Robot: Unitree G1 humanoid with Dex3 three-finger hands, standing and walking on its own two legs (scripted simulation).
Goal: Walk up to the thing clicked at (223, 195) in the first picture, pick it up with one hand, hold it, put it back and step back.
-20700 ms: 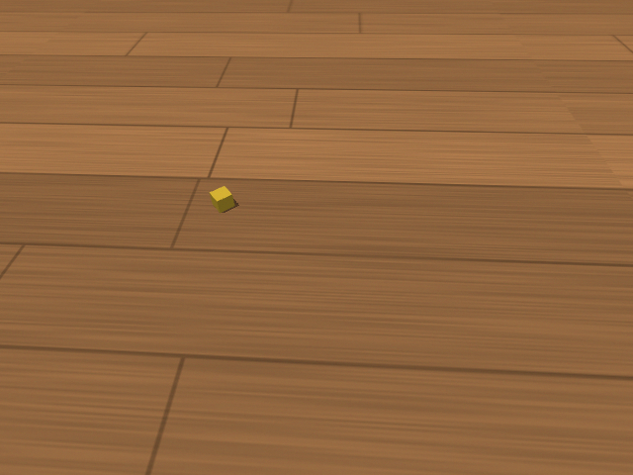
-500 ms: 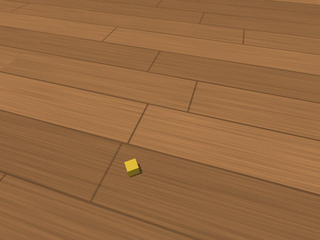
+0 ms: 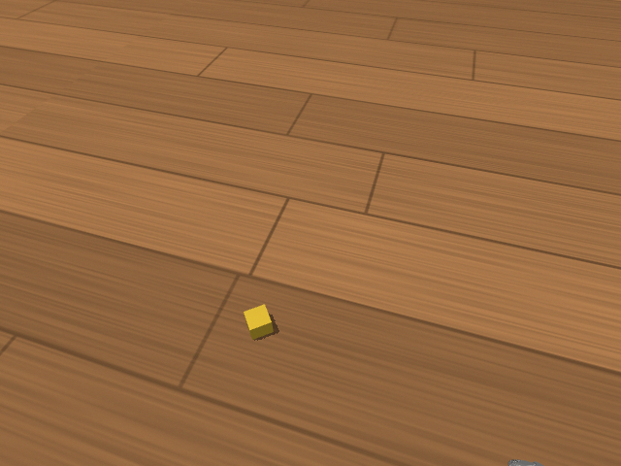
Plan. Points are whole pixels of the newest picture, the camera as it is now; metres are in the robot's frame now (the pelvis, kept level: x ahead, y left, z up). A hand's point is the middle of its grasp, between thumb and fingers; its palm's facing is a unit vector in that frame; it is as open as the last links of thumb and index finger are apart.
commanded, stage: stand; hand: left
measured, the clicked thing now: (258, 321) +0.72 +0.21 -0.75
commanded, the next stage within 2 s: walk up in 0.80 s
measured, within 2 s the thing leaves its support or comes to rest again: neither
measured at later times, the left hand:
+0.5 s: hand out of the picture +0.06 +0.25 -0.16, palm faces -0.04 -0.94 -0.34, open 7.4 cm
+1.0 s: hand out of the picture +0.06 +0.27 -0.15, palm faces +0.01 -0.94 -0.35, open 7.4 cm
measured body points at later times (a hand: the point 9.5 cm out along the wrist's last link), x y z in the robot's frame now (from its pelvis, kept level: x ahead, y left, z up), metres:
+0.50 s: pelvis -0.01 -0.01 +0.00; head +0.00 -0.01 +0.45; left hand +0.06 +0.29 -0.13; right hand +0.05 -0.31 -0.14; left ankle +0.00 +0.11 -0.75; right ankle -0.02 -0.13 -0.75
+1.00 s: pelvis +0.02 +0.01 -0.01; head +0.02 +0.01 +0.44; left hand +0.06 +0.32 -0.13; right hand +0.09 -0.32 -0.13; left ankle +0.04 +0.13 -0.73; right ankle -0.02 -0.13 -0.75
